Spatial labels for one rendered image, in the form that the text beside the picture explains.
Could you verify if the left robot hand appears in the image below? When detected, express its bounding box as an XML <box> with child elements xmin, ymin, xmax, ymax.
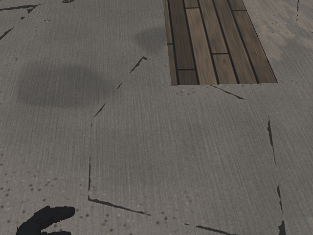
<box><xmin>16</xmin><ymin>206</ymin><xmax>75</xmax><ymax>235</ymax></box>

